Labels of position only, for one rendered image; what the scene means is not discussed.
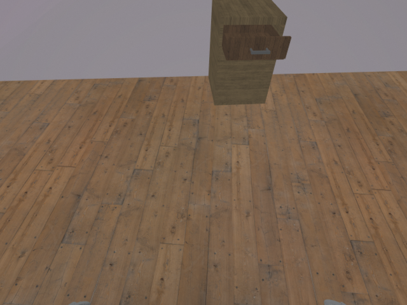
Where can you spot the handle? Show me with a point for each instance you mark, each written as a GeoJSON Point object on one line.
{"type": "Point", "coordinates": [267, 51]}

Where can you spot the cabinet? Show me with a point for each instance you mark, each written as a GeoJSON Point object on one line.
{"type": "Point", "coordinates": [235, 82]}

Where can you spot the drawer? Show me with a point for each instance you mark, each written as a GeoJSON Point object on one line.
{"type": "Point", "coordinates": [238, 39]}

